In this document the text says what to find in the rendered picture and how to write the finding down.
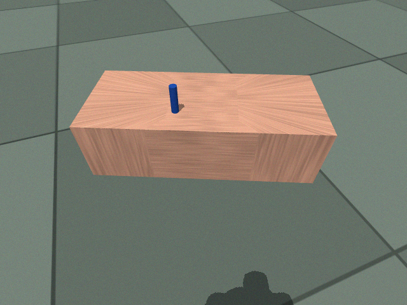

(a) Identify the can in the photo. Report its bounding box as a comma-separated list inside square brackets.
[169, 84, 179, 114]

